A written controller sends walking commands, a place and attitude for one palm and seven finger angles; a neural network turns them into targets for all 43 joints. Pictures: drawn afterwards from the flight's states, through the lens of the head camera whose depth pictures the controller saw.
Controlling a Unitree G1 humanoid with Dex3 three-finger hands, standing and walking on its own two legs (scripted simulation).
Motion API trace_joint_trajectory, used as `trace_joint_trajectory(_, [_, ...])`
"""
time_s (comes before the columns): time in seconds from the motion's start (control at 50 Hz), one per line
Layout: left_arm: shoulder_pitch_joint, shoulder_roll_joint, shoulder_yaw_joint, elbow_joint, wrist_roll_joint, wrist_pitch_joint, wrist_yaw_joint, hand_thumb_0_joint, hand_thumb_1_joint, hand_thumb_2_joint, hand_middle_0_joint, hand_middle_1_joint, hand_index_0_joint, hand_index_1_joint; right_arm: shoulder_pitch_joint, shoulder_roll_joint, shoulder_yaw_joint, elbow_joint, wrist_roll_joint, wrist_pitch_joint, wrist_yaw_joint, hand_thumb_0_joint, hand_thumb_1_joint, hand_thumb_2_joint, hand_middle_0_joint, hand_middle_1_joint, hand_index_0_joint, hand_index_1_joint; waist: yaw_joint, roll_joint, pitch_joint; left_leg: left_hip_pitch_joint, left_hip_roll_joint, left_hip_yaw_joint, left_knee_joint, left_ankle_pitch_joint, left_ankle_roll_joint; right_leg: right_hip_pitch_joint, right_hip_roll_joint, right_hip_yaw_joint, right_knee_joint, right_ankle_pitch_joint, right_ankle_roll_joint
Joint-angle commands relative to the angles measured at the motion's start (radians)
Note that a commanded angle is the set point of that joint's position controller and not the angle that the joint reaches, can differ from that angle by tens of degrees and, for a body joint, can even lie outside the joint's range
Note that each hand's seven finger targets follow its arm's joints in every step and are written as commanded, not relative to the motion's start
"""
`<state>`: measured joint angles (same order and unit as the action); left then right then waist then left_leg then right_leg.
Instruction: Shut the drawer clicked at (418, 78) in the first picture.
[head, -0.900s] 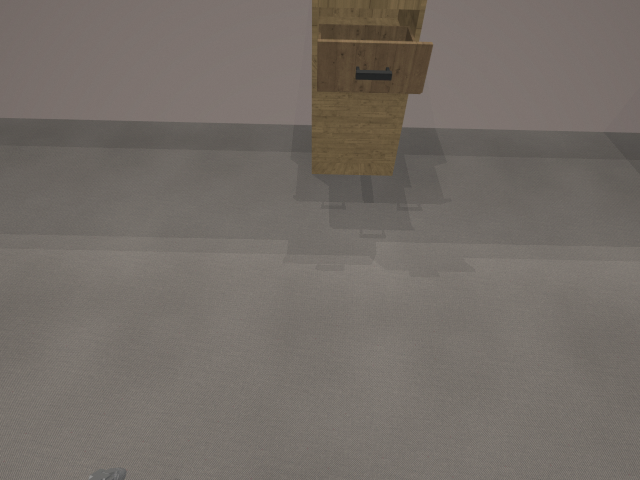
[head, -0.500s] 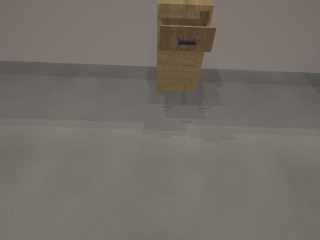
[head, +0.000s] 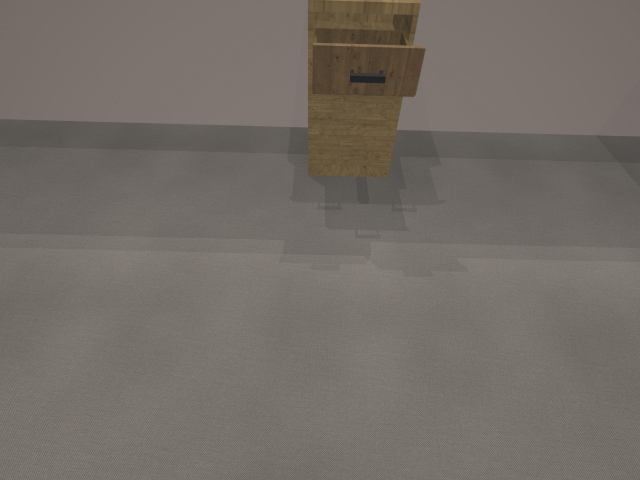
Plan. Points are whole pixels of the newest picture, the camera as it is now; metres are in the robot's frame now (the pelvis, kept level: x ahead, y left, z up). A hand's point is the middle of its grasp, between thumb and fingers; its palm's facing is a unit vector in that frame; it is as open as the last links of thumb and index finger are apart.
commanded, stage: look at it before walking up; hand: left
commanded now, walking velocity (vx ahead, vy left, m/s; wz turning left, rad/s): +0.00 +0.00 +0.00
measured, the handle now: (367, 75) +1.32 -0.09 -0.10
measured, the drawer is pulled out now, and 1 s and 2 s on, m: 0.30 0.30 0.30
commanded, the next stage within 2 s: walk to a spot facing it in 0.54 s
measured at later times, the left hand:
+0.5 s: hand out of the picture +0.08 +0.24 -0.16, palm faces -0.02 -0.95 -0.32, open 7.4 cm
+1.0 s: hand out of the picture +0.07 +0.17 -0.19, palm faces -0.08 -0.97 -0.21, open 7.4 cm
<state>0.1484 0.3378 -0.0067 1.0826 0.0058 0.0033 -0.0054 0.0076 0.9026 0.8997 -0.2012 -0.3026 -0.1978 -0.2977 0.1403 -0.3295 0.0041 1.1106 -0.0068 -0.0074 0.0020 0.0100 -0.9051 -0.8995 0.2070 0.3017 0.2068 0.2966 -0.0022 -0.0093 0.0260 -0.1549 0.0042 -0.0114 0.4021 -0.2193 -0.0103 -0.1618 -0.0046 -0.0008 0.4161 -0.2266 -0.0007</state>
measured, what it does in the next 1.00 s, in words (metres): shifts its weight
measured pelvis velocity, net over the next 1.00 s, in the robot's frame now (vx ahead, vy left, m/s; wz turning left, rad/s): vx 0.06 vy -0.03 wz -0.13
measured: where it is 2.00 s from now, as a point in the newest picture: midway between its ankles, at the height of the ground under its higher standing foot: (351, 431)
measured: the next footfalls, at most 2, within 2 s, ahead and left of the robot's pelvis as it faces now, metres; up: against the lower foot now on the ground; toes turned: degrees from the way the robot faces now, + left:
left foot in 1.36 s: +0.38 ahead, +0.07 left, +0.00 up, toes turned -12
right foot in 1.90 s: +0.45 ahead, -0.25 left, +0.00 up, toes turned -40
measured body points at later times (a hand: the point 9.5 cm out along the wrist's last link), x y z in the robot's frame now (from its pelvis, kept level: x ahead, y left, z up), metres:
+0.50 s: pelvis +0.01 +0.00 +0.00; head +0.01 +0.00 +0.45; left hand +0.08 +0.29 -0.14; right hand +0.09 -0.29 -0.13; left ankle +0.00 +0.13 -0.74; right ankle +0.00 -0.12 -0.74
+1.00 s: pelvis +0.06 -0.03 -0.02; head +0.07 -0.03 +0.43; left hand +0.08 +0.22 -0.17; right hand +0.04 -0.28 -0.18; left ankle +0.00 +0.12 -0.72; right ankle +0.02 -0.11 -0.74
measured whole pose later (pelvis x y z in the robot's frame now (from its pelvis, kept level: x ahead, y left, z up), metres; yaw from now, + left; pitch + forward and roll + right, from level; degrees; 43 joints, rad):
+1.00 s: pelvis +0.06 -0.03 -0.02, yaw -8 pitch +0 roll +0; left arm 0.36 0.21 0.03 1.02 0.02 -0.01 -0.03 0.01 0.91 0.90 -0.20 -0.30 -0.20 -0.30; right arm 0.29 -0.23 -0.03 1.07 -0.01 0.00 0.00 0.01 -0.91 -0.90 0.21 0.30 0.21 0.30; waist 0.02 0.03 0.02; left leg -0.26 0.10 0.07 0.86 -0.50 -0.02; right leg -0.25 0.04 -0.05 0.66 -0.39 -0.05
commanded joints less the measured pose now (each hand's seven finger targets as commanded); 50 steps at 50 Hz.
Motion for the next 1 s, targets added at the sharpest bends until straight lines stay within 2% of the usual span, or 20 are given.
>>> trace_joint_trajectory(0.0, [-0.044, 0.203, 0.042, -0.069, 0.005, -0.027, 0.017, 0.0, 0.9, 0.9, -0.2, -0.3, -0.2, -0.3, -0.054, -0.202, -0.038, -0.071, -0.003, -0.026, -0.014, 0.0, -0.9, -0.9, 0.2, 0.3, 0.2, 0.3, 0.005, 0.002, -0.048, -0.01, 0.106, -0.097, -0.071, 0.103, 0.039, 0.003, -0.113, 0.115, -0.085, 0.068, -0.034])
trace_joint_trajectory(0.12, [-0.045, 0.2, 0.042, -0.071, 0.006, -0.026, 0.015, 0.0, 0.9, 0.9, -0.2, -0.3, -0.2, -0.3, -0.056, -0.2, -0.038, -0.07, -0.003, -0.028, -0.014, 0.0, -0.9, -0.9, 0.2, 0.3, 0.2, 0.3, 0.006, 0.008, -0.039, -0.013, 0.107, -0.099, -0.078, 0.096, 0.039, -0.004, -0.111, 0.114, -0.09, 0.053, -0.031])
trace_joint_trajectory(0.22, [-0.039, 0.198, 0.042, -0.069, 0.005, -0.029, 0.016, 0.0, 0.9, 0.9, -0.2, -0.3, -0.2, -0.3, -0.063, -0.202, -0.039, -0.07, -0.002, -0.031, -0.016, 0.0, -0.9, -0.9, 0.2, 0.3, 0.2, 0.3, 0.007, 0.018, -0.069, 0.017, 0.111, -0.095, -0.068, 0.166, 0.038, 0.017, -0.114, 0.109, -0.075, 0.146, -0.032])
trace_joint_trajectory(0.3, [-0.041, 0.197, 0.042, -0.068, 0.006, -0.028, 0.016, 0.0, 0.9, 0.9, -0.2, -0.3, -0.2, -0.3, -0.065, -0.202, -0.038, -0.07, -0.001, -0.029, -0.016, 0.0, -0.9, -0.9, 0.2, 0.3, 0.2, 0.3, 0.007, 0.003, -0.056, 0.013, 0.113, -0.094, -0.073, 0.162, 0.038, 0.015, -0.112, 0.106, -0.076, 0.146, -0.03])
trace_joint_trajectory(0.62, [-0.032, 0.198, 0.041, -0.06, 0.005, -0.028, 0.016, 0.0, 0.9, 0.9, -0.2, -0.3, -0.2, -0.3, -0.073, -0.202, -0.036, -0.067, -0.001, -0.028, -0.017, 0.0, -0.9, -0.9, 0.2, 0.3, 0.2, 0.3, 0.008, 0.018, -0.056, 0.033, 0.114, -0.094, -0.085, 0.175, 0.037, 0.025, -0.113, 0.105, -0.089, 0.161, -0.028])
trace_joint_trajectory(0.64, [0.0, 0.133, 0.029, -0.045, 0.004, -0.02, 0.018, 0.0, 0.9, 0.9, -0.2, -0.3, -0.2, -0.3, -0.045, -0.139, -0.021, -0.053, -0.005, -0.022, -0.016, 0.0, -0.9, -0.9, 0.2, 0.3, 0.2, 0.3, 0.007, 0.009, -0.07, 0.048, 0.116, -0.069, -0.074, 0.135, 0.026, 0.02, -0.109, 0.108, -0.088, 0.125, -0.022])
trace_joint_trajectory(0.66, [0.031, 0.088, 0.021, -0.036, 0.006, -0.007, 0.017, 0.0, 0.9, 0.9, -0.2, -0.3, -0.2, -0.3, -0.006, -0.09, -0.013, -0.044, -0.009, -0.013, -0.015, 0.0, -0.9, -0.9, 0.2, 0.3, 0.2, 0.3, 0.006, 0.001, -0.06, 0.042, 0.11, -0.052, -0.056, 0.046, 0.019, 0.002, -0.099, 0.113, -0.077, 0.03, -0.02])
trace_joint_trajectory(0.7, [0.057, 0.087, 0.028, -0.048, 0.014, 0.01, 0.007, 0.0, 0.9, 0.9, -0.2, -0.3, -0.2, -0.3, 0.031, -0.093, -0.021, -0.05, -0.014, -0.003, -0.013, 0.0, -0.9, -0.9, 0.2, 0.3, 0.2, 0.3, 0.004, 0.002, 0.007, -0.01, 0.111, -0.042, -0.051, -0.188, 0.027, -0.079, -0.072, 0.14, -0.069, -0.203, -0.032])
trace_joint_trajectory(0.72, [0.064, 0.088, 0.035, -0.064, 0.016, 0.014, 0.0, 0.0, 0.9, 0.9, -0.2, -0.3, -0.2, -0.3, 0.04, -0.103, -0.029, -0.06, -0.017, -0.001, -0.013, 0.0, -0.9, -0.9, 0.2, 0.3, 0.2, 0.3, 0.004, 0.012, 0.045, -0.038, 0.119, -0.054, -0.063, -0.281, 0.035, -0.12, -0.055, 0.147, -0.052, -0.272, -0.039])
trace_joint_trajectory(0.76, [0.086, 0.081, 0.048, -0.095, 0.018, 0.014, -0.011, 0.0, 0.9, 0.9, -0.2, -0.3, -0.2, -0.3, 0.062, -0.122, -0.045, -0.084, -0.017, -0.003, -0.014, 0.0, -0.9, -0.9, 0.2, 0.3, 0.2, 0.3, 0.002, 0.047, 0.095, -0.054, 0.154, -0.094, -0.078, -0.386, 0.062, -0.199, -0.02, 0.143, 0.017, -0.316, -0.048])
trace_joint_trajectory(0.8, [0.109, 0.051, 0.056, -0.125, 0.019, 0.005, -0.019, 0.0, 0.9, 0.9, -0.2, -0.3, -0.2, -0.3, 0.098, -0.146, -0.064, -0.103, -0.015, -0.011, -0.016, 0.0, -0.9, -0.9, 0.2, 0.3, 0.2, 0.3, -0.005, 0.101, 0.096, -0.016, 0.23, -0.17, -0.107, -0.431, 0.107, -0.276, 0.027, 0.087, 0.155, -0.284, -0.043])
trace_joint_trajectory(0.82, [0.115, 0.025, 0.058, -0.138, 0.018, -0.001, -0.023, 0.0, 0.9, 0.9, -0.2, -0.3, -0.2, -0.3, 0.11, -0.16, -0.074, -0.11, -0.013, -0.019, -0.019, 0.0, -0.9, -0.9, 0.2, 0.3, 0.2, 0.3, -0.005, 0.16, 0.088, 0.018, 0.286, -0.21, -0.126, -0.394, 0.136, -0.308, 0.047, 0.029, 0.246, -0.219, -0.034])
trace_joint_trajectory(0.84, [0.1, 0.007, 0.06, -0.153, 0.018, -0.006, -0.027, 0.0, 0.9, 0.9, -0.2, -0.3, -0.2, -0.3, 0.121, -0.157, -0.081, -0.112, -0.011, -0.026, -0.019, 0.0, -0.9, -0.9, 0.2, 0.3, 0.2, 0.3, -0.01, 0.185, 0.085, 0.045, 0.332, -0.215, -0.132, -0.309, 0.164, -0.332, 0.029, -0.016, 0.304, -0.214, -0.023])
trace_joint_trajectory(0.86, [0.092, -0.003, 0.063, -0.166, 0.018, -0.012, -0.031, 0.0, 0.9, 0.9, -0.2, -0.3, -0.2, -0.3, 0.13, -0.145, -0.083, -0.117, -0.012, -0.032, -0.019, 0.0, -0.9, -0.9, 0.2, 0.3, 0.2, 0.3, -0.012, 0.183, 0.076, 0.056, 0.344, -0.183, -0.102, -0.194, 0.173, -0.328, 0.004, -0.026, 0.306, -0.234, -0.018])
trace_joint_trajectory(0.88, [0.112, -0.007, 0.067, -0.163, 0.017, -0.018, -0.033, 0.0, 0.9, 0.9, -0.2, -0.3, -0.2, -0.3, 0.119, -0.132, -0.083, -0.118, -0.012, -0.034, -0.019, 0.0, -0.9, -0.9, 0.2, 0.3, 0.2, 0.3, 0.004, 0.158, 0.064, 0.024, 0.336, -0.126, -0.04, -0.104, 0.16, -0.263, -0.007, -0.035, 0.265, -0.226, -0.019])
trace_joint_trajectory(0.9, [0.192, -0.02, 0.073, -0.141, 0.02, -0.025, -0.033, 0.0, 0.9, 0.9, -0.2, -0.3, -0.2, -0.3, 0.094, -0.113, -0.079, -0.123, -0.013, -0.036, -0.02, 0.0, -0.9, -0.9, 0.2, 0.3, 0.2, 0.3, 0.049, 0.118, 0.041, -0.066, 0.287, -0.039, 0.103, -0.04, 0.118, -0.103, 0.001, -0.045, 0.151, -0.153, -0.03])
trace_joint_trajectory(0.92, [0.325, 0.026, 0.088, -0.1, 0.024, -0.037, -0.027, 0.0, 0.9, 0.9, -0.2, -0.3, -0.2, -0.3, 0.063, -0.067, -0.071, -0.145, -0.01, -0.036, -0.016, 0.0, -0.9, -0.9, 0.2, 0.3, 0.2, 0.3, 0.106, -0.059, 0.006, -0.251, 0.176, 0.091, 0.393, -0.046, 0.048, 0.113, -0.072, 0.13, -0.003, -0.13, -0.079])
trace_joint_trajectory(0.94, [0.471, 0.145, 0.113, -0.06, 0.022, -0.05, -0.007, 0.0, 0.9, 0.9, -0.2, -0.3, -0.2, -0.3, -0.016, 0.012, -0.05, -0.212, -0.003, -0.047, -0.005, 0.0, -0.9, -0.9, 0.2, 0.3, 0.2, 0.3, 0.153, -0.401, 0.01, -0.585, 0.025, 0.185, 0.709, -0.363, -0.013, 0.275, -0.34, 0.594, -0.177, -0.028, -0.193])
trace_joint_trajectory(0.96, [0.524, 0.12, 0.103, -0.046, 0.007, -0.056, 0.011, 0.0, 0.9, 0.9, -0.2, -0.3, -0.2, -0.3, -0.11, -0.032, -0.053, -0.241, -0.011, -0.054, -0.008, 0.0, -0.9, -0.9, 0.2, 0.3, 0.2, 0.3, 0.176, -0.288, 0.044, -0.632, 0.062, 0.03, 0.784, -0.344, -0.001, 0.231, -0.352, 0.683, -0.197, 0.105, -0.232])
trace_joint_trajectory(0.98, [0.494, 0.095, 0.099, -0.05, 0.011, -0.056, 0.018, 0.0, 0.9, 0.9, -0.2, -0.3, -0.2, -0.3, -0.139, -0.007, -0.057, -0.246, -0.008, -0.058, -0.008, 0.0, -0.9, -0.9, 0.2, 0.3, 0.2, 0.3, 0.146, -0.123, 0.084, -0.678, 0.083, 0.023, 0.837, -0.298, -0.006, 0.232, -0.359, 0.64, -0.167, 0.185, -0.28])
